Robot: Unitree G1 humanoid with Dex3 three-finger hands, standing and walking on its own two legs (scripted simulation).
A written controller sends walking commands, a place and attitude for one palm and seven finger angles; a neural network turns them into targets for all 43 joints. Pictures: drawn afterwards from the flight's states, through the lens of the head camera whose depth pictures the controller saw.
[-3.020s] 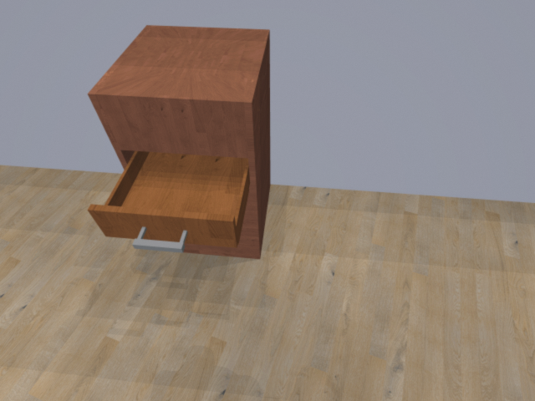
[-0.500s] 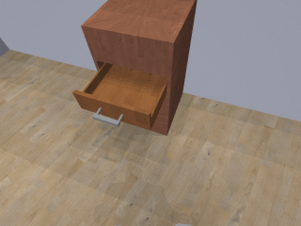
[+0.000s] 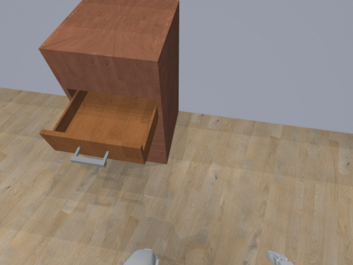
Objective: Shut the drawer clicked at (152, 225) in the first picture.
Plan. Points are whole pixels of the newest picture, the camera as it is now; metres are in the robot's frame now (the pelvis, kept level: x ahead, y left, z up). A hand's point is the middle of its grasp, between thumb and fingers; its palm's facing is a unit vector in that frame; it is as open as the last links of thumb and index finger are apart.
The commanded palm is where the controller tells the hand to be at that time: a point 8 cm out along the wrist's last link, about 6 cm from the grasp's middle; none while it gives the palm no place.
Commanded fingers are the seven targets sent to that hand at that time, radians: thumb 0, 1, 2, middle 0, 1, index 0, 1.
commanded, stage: come to a stop and stand still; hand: left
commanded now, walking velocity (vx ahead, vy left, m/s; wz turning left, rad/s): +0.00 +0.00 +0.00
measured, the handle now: (90, 156) +0.46 +0.38 -0.25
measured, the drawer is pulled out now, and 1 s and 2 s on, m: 0.23 0.23 0.23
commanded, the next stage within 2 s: look again from close up in 1.10 s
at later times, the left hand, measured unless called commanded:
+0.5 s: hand (112, 254) +0.15 +0.19 -0.17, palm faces -0.09 -0.96 -0.27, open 7.3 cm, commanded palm none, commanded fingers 0.00 0.90 0.90 -0.20 -0.30 -0.20 -0.30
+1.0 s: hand out of the picture +0.05 +0.11 -0.18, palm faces +0.01 -0.97 -0.22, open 7.3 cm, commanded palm none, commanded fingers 0.00 0.90 0.90 -0.20 -0.30 -0.20 -0.30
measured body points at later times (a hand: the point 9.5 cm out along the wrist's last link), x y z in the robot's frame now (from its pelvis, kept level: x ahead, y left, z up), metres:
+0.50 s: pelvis +0.02 -0.02 -0.01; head +0.09 -0.02 +0.43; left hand +0.15 +0.24 -0.15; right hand -0.03 -0.25 -0.17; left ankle +0.01 +0.15 -0.74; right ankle -0.01 -0.15 -0.75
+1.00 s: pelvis +0.03 -0.07 +0.00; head +0.05 -0.08 +0.45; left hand +0.05 +0.17 -0.16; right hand +0.04 -0.29 -0.17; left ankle +0.01 +0.11 -0.74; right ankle -0.01 -0.15 -0.74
